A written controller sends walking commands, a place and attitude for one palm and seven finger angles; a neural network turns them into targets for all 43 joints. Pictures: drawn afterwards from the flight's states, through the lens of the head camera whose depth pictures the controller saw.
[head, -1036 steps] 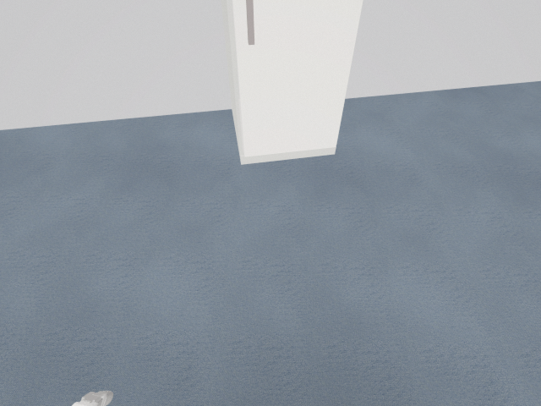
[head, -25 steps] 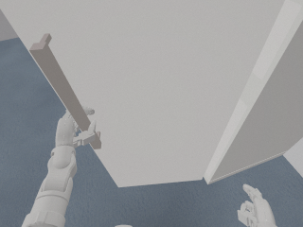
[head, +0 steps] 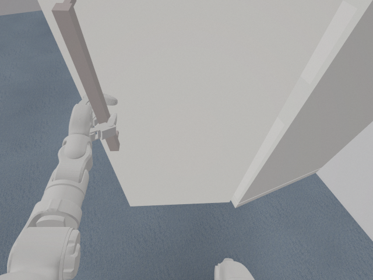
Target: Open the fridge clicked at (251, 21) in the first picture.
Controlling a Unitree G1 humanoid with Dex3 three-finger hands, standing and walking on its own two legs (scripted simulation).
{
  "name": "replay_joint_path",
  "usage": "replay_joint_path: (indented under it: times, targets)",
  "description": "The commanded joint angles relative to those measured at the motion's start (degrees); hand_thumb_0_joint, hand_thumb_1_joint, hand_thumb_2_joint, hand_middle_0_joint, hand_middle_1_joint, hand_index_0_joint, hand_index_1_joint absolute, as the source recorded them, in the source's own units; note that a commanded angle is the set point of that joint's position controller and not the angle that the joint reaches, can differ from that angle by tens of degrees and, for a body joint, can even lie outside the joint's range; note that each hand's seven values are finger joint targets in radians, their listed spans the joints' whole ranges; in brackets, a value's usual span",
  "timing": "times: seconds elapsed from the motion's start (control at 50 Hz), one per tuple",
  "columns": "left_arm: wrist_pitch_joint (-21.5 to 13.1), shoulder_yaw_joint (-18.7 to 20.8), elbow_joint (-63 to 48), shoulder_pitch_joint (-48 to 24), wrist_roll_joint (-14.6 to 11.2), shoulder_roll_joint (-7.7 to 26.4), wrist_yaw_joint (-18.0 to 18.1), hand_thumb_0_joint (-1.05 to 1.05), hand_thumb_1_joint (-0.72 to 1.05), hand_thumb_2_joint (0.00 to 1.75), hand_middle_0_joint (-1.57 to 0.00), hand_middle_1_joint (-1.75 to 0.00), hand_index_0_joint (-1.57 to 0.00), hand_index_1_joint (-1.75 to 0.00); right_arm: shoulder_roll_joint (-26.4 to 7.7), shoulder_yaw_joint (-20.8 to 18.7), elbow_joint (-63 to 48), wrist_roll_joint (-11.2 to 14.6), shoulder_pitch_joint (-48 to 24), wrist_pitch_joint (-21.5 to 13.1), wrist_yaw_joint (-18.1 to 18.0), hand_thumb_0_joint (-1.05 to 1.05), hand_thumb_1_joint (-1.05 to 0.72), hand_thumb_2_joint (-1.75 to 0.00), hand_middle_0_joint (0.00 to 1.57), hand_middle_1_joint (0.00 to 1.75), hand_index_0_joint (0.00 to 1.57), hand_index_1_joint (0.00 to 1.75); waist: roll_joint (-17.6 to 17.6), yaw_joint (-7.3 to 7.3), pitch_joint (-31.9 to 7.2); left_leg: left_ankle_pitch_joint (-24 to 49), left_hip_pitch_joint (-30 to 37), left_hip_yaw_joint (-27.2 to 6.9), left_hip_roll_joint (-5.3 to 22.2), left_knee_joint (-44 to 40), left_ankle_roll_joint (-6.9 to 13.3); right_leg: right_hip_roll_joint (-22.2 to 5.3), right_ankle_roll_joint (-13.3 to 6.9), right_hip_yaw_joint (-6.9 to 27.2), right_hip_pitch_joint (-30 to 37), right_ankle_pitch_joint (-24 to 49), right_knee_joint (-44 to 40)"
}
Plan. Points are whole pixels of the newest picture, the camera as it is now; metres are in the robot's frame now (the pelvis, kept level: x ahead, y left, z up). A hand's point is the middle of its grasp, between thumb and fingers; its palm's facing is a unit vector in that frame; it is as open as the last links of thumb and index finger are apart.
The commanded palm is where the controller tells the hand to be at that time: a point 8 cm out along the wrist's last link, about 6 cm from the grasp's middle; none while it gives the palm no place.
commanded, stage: loosen the grip on the handle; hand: left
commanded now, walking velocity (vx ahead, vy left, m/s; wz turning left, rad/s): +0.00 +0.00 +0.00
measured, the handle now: (98, 92) +0.46 +0.23 +0.12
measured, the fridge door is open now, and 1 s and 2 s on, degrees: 70 69 69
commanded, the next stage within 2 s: slip the hand off the handle in 0.62 s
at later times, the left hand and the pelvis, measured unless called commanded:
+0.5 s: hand (107, 128) +0.42 +0.21 +0.05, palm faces +0.21 -0.96 -0.21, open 13.1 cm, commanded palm +0.39 +0.26 +0.06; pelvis +0.00 -0.08 -0.03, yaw +0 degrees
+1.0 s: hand (88, 129) +0.42 +0.26 +0.04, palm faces +0.17 -0.96 -0.20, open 14.2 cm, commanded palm +0.38 +0.31 +0.06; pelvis -0.02 -0.03 -0.03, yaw -3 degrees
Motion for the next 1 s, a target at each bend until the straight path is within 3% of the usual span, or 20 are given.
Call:
replay_joint_path:
  times: [0.0, 0.02, 0.04, 0.06, 0.08, 0.1, 0.14, 0.16, 0.18, 0.2, 0.22, 0.26, 0.32, 0.38, 0.44, 0.66, 0.68, 0.7, 0.78, 0.98]
  targets:
    - [-4.1, 2.4, -18.8, -22.9, 0.2, 12.8, 0.8, 0.0, 0.9, 0.9, -0.45, -1.4, -0.45, -1.4, -12.2, -3.9, -9.1, -0.7, -5.3, -4.2, -1.0, 0.0, -0.9, -0.9, 0.2, 0.3, 0.2, 0.3, 12.7, -0.88, -18.3, 31.2, 13.2, -8.0, 10.0, -0.7, 6.2, 3.1, 0.0, -5.4, 5.1, -0.2, -15.8]
    - [-4.9, 21.8, -11.3, -46.5, 6.8, 39.0, 0.4, 0.0, 0.9, 0.9, -0.45, -1.4, -0.45, -1.4, -15.5, -8.6, -7.7, -2.3, -2.5, -6.8, 0.8, 0.0, -0.9, -0.9, 0.2, 0.3, 0.2, 0.3, 1.7, 0.19, -23.0, 28.3, 5.5, -2.6, 8.4, -1.5, 4.8, -0.6, -3.9, -0.3, 14.1, 9.8, -9.2]
    - [-2.0, 9.5, 2.9, -35.8, 5.9, 18.2, -2.9, 0.0, 0.78, 0.84, -0.45, -1.4, -0.45, -1.4, -13.2, -6.3, -8.3, -1.4, 1.1, -10.3, 2.0, 0.0, -0.9, -0.9, 0.2, 0.3, 0.2, 0.3, -5.6, -4.76, -36.4, 38.4, 2.8, -4.8, -0.7, -1.6, 0.0, 4.2, -5.5, -4.2, 15.2, 20.1, -13.5]
    - [-0.9, 13.3, 4.7, -23.8, 3.2, 19.0, -5.5, 0.0, 0.66, 0.78, -0.45, -1.4, -0.45, -1.4, -14.5, -7.2, -8.6, -1.4, 1.9, -11.0, 3.3, 0.0, -0.9, -0.9, 0.2, 0.3, 0.2, 0.3, 6.9, 0.87, -34.5, 39.0, 0.0, -2.4, -0.5, 4.1, -4.6, 0.4, -5.9, -1.7, 15.6, 15.8, -18.0]
    - [-2.5, 20.5, 6.6, -18.1, 1.4, 24.5, -5.9, 0.0, 0.54, 0.73, -0.45, -1.4, -0.45, -1.4, -14.3, -6.0, -7.3, -1.3, -0.9, -11.0, 4.8, 0.0, -0.9, -0.9, 0.2, 0.3, 0.2, 0.3, 14.0, 0.84, -18.3, 32.0, -8.5, -0.7, -1.0, 8.3, -4.0, -1.6, -5.9, -0.4, 13.8, 23.3, -22.4]
    - [-4.6, 21.2, -1.5, -16.8, 0.5, 26.9, -6.7, 0.0, 0.42, 0.67, -0.45, -1.4, -0.45, -1.4, -15.0, -5.5, -8.8, -1.7, -0.4, -10.0, 6.2, 0.0, -0.9, -0.9, 0.2, 0.3, 0.2, 0.3, 6.4, -0.37, -18.9, 30.2, -11.5, 0.0, -0.8, 9.3, -1.0, -1.3, -5.9, 1.6, 18.2, 34.5, -22.0]
    - [-6.7, 17.6, -5.4, -9.4, 1.4, 22.2, -9.3, 0.0, 0.17, 0.55, -0.45, -1.4, -0.45, -1.4, -14.8, -6.7, -10.7, -1.8, 0.7, -7.8, 6.8, 0.0, -0.9, -0.9, 0.2, 0.3, 0.2, 0.3, -11.1, -0.65, -28.3, 33.7, -15.3, -0.2, -1.5, 12.0, 1.2, 0.6, -3.8, 0.7, 21.9, 48.7, -15.5]
    - [-7.4, 18.5, -9.7, -8.4, 0.8, 23.1, -10.6, 0.0, 0.05, 0.49, -0.45, -1.4, -0.45, -1.4, -15.1, -7.1, -13.0, -1.6, -0.3, -7.5, 6.9, 0.0, -0.9, -0.9, 0.2, 0.3, 0.2, 0.3, -9.7, 0.37, -33.6, 34.5, -14.1, -0.6, -1.6, 12.9, 1.2, 0.7, -3.6, 0.6, 23.7, 48.7, -14.2]
    - [-7.2, 19.0, -6.8, -7.2, 1.2, 24.3, -11.6, 0.0, -0.07, 0.43, -0.45, -1.4, -0.45, -1.4, -14.8, -7.0, -12.8, -1.3, -1.0, -6.5, 6.8, 0.0, -0.9, -0.9, 0.2, 0.3, 0.2, 0.3, -7.0, 1.08, -32.3, 18.6, -13.6, -0.6, -2.3, 10.1, 0.6, 1.1, -3.3, 0.9, 18.8, 34.3, -17.0]
    - [-6.7, 20.4, -8.9, -7.5, 0.2, 25.5, -12.1, 0.0, -0.19, 0.37, -0.45, -1.4, -0.45, -1.4, -14.8, -6.8, -14.6, -0.7, -3.0, -6.0, 6.2, 0.0, -0.9, -0.9, 0.2, 0.3, 0.2, 0.3, 2.9, 1.11, -30.3, 16.9, -13.4, 0.5, -2.3, 9.8, 0.5, 0.7, -3.6, 1.8, 16.4, 29.4, -17.5]
    - [-6.0, 21.6, -11.2, -8.8, -0.6, 27.1, -12.5, 0.0, -0.31, 0.32, -0.45, -1.4, -0.45, -1.4, -14.6, -6.5, -15.1, -0.6, -3.4, -5.7, 5.7, 0.0, -0.9, -0.9, 0.2, 0.3, 0.2, 0.3, 6.4, 1.13, -29.7, 19.7, -12.5, 0.8, -2.3, 10.5, 0.6, 0.7, -3.9, 2.4, 16.4, 31.1, -17.7]
    - [-3.5, 24.4, -8.8, -5.6, -2.1, 29.9, -13.2, 0.0, -0.55, 0.2, -0.42, -1.37, -0.42, -1.37, -15.4, -6.7, -16.2, -0.4, -2.7, -4.9, 4.7, 0.0, -0.9, -0.9, 0.2, 0.3, 0.2, 0.3, -2.6, 1.0, -30.7, 21.1, -16.4, 0.8, -2.6, 11.8, 0.8, 0.3, -2.8, 3.1, 21.0, 40.6, -16.4]
    - [-1.2, 22.3, -7.9, -8.8, -2.3, 29.4, -14.0, 0.0, -0.55, 0.2, -0.38, -1.32, -0.38, -1.32, -15.1, -6.2, -16.6, 0.2, -2.4, -4.0, 3.4, 0.0, -0.9, -0.9, 0.2, 0.3, 0.2, 0.3, 0.0, 0.17, -32.0, 13.5, -17.9, 1.3, -4.0, 11.2, 0.7, -0.3, -1.3, 4.4, 20.1, 37.0, -17.8]
    - [-1.4, 21.5, -4.7, -12.3, -2.0, 30.1, -14.3, 0.0, -0.55, 0.2, -0.34, -1.27, -0.34, -1.27, -15.4, -6.0, -16.3, 0.2, -1.4, -3.5, 2.3, 0.0, -0.9, -0.9, 0.2, 0.3, 0.2, 0.3, -3.5, -0.99, -30.3, 10.9, -18.9, 0.3, -3.7, 11.1, 1.0, -0.4, -0.5, 5.6, 18.6, 32.1, -19.2]
    - [-3.9, 19.8, -6.3, -21.6, -0.9, 31.6, -14.0, 0.0, -0.55, 0.2, -0.3, -1.22, -0.3, -1.22, -14.9, -5.7, -15.3, 0.1, -1.3, -3.4, 1.3, 0.0, -0.9, -0.9, 0.2, 0.3, 0.2, 0.3, 1.2, -2.48, -31.7, 9.0, -17.8, -0.1, -4.0, 11.4, 1.2, -0.3, -0.4, 6.7, 17.2, 26.8, -20.4]
    - [-8.8, 17.5, 4.1, -30.4, -0.8, 32.9, -15.9, 0.0, -0.55, 0.2, -0.25, -1.15, -0.25, -1.15, -15.2, -4.4, -12.1, -0.3, 1.3, -3.8, 0.5, 0.0, -0.9, -0.9, 0.2, 0.3, 0.2, 0.3, 0.1, -5.53, -30.3, 4.7, -21.5, -3.1, -3.6, 13.0, 1.2, 0.1, -0.4, 7.9, 12.6, 17.7, -21.2]
    - [-9.2, 18.1, 3.9, -31.4, -0.7, 33.6, -15.8, 0.0, -0.55, 0.2, -0.25, -1.15, -0.25, -1.15, -15.2, -4.5, -11.5, -0.5, 1.9, -3.7, 0.5, 0.0, -0.9, -0.9, 0.2, 0.3, 0.2, 0.3, 0.8, -5.18, -31.5, 4.4, -21.1, -3.1, -3.6, 12.7, 1.1, 0.5, -0.6, 7.4, 12.5, 16.0, -21.2]
    - [-9.5, 23.7, 5.0, -22.9, -0.7, 38.0, -15.8, 0.0, -0.55, 0.2, -0.25, -1.15, -0.25, -1.15, -15.4, -5.0, -12.4, -0.5, 2.4, -3.5, 0.6, 0.0, -0.9, -0.9, 0.2, 0.3, 0.2, 0.3, 0.4, -1.55, -35.0, 5.7, -21.0, -3.0, -3.6, 12.4, 1.0, 0.6, -1.1, 7.0, 15.7, 16.3, -20.2]
    - [-9.6, 22.7, 4.5, -25.5, -0.8, 37.8, -15.9, 0.0, -0.55, 0.2, -0.25, -1.15, -0.25, -1.15, -15.6, -4.4, -12.5, -0.3, 2.2, -3.2, 0.5, 0.0, -0.9, -0.9, 0.2, 0.3, 0.2, 0.3, -0.6, -3.32, -30.2, 4.5, -21.5, -2.8, -3.5, 11.8, 1.3, 1.5, -1.2, 5.6, 12.2, 13.8, -20.6]
    - [-10.1, 25.2, -1.2, -18.8, -0.8, 38.5, -15.8, 0.0, -0.55, 0.2, -0.25, -1.15, -0.25, -1.15, -16.0, -4.7, -15.0, -0.6, 2.8, -2.8, 0.5, 0.0, -0.9, -0.9, 0.2, 0.3, 0.2, 0.3, 3.5, -1.35, -29.7, 6.6, -17.2, -3.2, -3.4, 10.2, 0.9, 3.0, -2.6, 1.6, 8.4, 12.6, -18.8]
